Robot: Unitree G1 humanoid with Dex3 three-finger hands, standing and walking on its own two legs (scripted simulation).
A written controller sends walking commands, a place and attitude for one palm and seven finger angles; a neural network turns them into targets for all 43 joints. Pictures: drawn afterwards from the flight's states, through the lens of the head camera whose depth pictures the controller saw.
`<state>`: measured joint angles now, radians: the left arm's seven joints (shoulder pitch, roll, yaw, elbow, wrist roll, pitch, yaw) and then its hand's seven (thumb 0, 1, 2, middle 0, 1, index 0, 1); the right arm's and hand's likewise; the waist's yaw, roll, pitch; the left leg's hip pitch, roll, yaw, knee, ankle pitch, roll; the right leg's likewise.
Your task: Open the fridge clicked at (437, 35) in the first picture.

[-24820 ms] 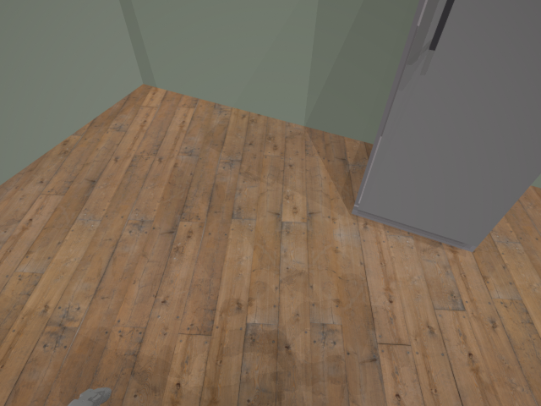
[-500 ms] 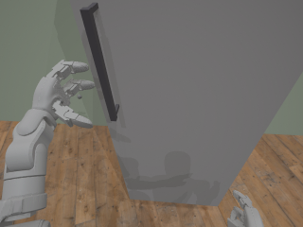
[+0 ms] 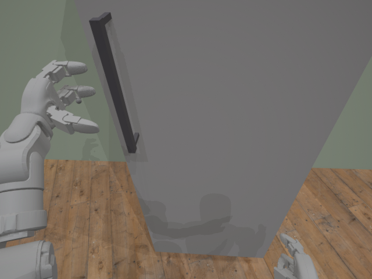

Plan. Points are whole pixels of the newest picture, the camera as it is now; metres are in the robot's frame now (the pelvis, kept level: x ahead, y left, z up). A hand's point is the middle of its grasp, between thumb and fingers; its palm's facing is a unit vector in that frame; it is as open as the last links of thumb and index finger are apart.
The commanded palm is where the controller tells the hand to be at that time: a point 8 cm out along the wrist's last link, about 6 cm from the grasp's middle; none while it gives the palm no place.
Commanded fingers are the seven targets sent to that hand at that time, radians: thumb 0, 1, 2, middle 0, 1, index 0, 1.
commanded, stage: move the hooked fingers beside the handle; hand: left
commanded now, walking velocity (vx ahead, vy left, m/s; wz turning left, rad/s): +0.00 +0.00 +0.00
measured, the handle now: (121, 94) +0.41 +0.15 +0.24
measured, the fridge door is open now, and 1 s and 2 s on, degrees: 0 0 0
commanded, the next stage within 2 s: feel for the door with the fingertips in 0.46 s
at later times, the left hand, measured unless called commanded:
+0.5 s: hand (87, 118) +0.36 +0.21 +0.21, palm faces +0.01 -1.00 -0.05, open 14.0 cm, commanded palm +0.32 +0.26 +0.24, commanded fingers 0.00 -0.50 0.30 -0.30 -1.20 -0.30 -1.20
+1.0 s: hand (107, 111) +0.35 +0.16 +0.24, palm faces +0.01 -1.00 -0.02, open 14.1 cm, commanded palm +0.32 +0.22 +0.24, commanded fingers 0.00 -0.50 0.30 -0.30 -1.20 -0.30 -1.20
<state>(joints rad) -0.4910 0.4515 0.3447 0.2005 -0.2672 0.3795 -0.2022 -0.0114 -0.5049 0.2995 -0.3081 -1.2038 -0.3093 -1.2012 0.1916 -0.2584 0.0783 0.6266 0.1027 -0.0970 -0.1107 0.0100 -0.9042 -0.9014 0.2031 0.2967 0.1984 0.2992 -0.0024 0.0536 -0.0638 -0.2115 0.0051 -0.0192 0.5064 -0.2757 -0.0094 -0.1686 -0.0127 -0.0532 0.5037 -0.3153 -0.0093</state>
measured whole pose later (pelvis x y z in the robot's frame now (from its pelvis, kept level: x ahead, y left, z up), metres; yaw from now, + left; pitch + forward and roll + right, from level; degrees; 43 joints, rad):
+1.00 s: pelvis +0.00 +0.00 +0.00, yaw +0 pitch -2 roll +0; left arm -0.41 0.30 0.23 -0.02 -0.27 0.45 -0.10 -0.01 -0.50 0.30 -0.31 -1.20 -0.29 -1.19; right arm 0.15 -0.23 0.09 0.61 0.09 -0.09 -0.10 0.01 -0.90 -0.90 0.20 0.30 0.20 0.30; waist 0.01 0.05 -0.05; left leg -0.20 -0.01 -0.01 0.51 -0.28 0.00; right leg -0.17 -0.03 -0.05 0.52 -0.33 0.00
